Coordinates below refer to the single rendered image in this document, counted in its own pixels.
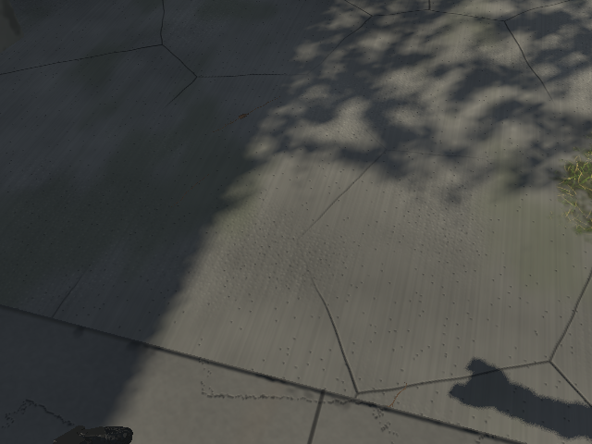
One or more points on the left robot hand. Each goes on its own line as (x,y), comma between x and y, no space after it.
(98,435)

